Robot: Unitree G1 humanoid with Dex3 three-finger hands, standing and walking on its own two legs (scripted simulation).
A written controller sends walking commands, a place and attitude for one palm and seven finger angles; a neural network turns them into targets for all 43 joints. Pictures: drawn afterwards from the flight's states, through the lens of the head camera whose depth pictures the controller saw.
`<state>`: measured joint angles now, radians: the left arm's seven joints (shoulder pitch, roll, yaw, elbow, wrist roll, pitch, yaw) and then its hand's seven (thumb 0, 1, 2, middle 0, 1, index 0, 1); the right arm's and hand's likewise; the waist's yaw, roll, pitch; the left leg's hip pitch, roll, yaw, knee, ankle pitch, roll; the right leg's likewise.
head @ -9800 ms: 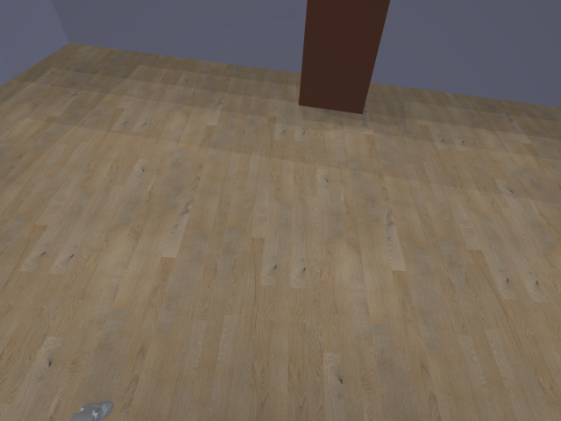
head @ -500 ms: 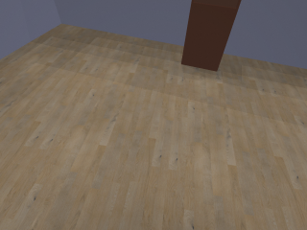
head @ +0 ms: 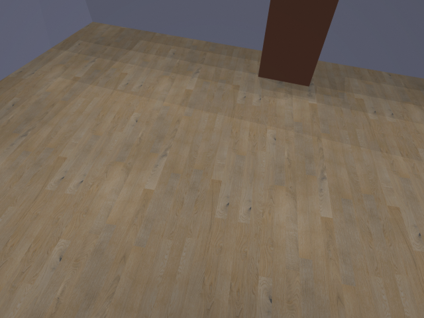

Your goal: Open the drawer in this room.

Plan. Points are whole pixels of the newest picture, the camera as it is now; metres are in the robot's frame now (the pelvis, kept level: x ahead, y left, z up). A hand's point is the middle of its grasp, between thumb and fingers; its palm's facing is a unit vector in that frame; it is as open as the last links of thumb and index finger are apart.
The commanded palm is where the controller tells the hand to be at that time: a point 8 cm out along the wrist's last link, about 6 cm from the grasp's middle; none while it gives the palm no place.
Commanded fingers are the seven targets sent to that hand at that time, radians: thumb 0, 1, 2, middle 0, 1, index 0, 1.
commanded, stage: stand and wait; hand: left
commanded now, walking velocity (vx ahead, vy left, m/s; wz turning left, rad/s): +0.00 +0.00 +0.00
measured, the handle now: out of the picture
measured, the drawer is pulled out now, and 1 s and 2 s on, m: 0.00 0.00 0.00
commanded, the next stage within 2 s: turn or walk to find it in 0.52 s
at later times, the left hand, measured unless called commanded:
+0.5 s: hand out of the picture +0.09 +0.23 -0.15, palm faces +0.00 -0.94 -0.34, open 7.3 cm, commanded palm none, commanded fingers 0.00 0.90 0.90 -0.20 -0.30 -0.20 -0.30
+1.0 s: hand out of the picture +0.12 +0.17 -0.20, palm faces -0.09 -0.99 -0.15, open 7.3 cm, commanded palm none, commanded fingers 0.00 0.90 0.90 -0.20 -0.30 -0.20 -0.30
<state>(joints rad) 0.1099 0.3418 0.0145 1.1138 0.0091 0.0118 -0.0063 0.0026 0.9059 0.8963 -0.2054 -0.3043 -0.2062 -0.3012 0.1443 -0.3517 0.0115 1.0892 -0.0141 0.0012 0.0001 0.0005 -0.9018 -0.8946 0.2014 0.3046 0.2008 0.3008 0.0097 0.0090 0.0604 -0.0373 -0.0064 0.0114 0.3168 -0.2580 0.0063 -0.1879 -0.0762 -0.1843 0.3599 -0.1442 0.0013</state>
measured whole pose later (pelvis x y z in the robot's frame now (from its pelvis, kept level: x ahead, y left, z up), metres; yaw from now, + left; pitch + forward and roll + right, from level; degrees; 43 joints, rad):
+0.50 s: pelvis +0.01 -0.02 +0.00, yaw +0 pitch -1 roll +0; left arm 0.09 0.34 0.01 1.12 0.01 -0.01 -0.01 0.00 0.90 0.90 -0.21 -0.30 -0.21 -0.30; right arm 0.12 -0.35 0.02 1.10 -0.01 -0.01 0.00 0.00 -0.90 -0.89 0.20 0.30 0.20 0.30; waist 0.01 0.02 0.05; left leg -0.02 0.03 0.00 0.30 -0.26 -0.02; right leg -0.16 -0.04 -0.20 0.33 -0.15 -0.03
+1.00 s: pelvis +0.09 -0.01 -0.02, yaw -2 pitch +0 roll -1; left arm 0.23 0.18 0.02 1.13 0.01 0.02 -0.02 0.01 0.91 0.90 -0.20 -0.30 -0.20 -0.30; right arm 0.48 -0.12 0.02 1.18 -0.03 -0.05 -0.04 0.00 -0.90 -0.89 0.20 0.30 0.20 0.30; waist -0.07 0.00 0.06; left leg 0.07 0.05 0.05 0.40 -0.45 -0.01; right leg -0.43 -0.03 -0.11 0.88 -0.46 -0.02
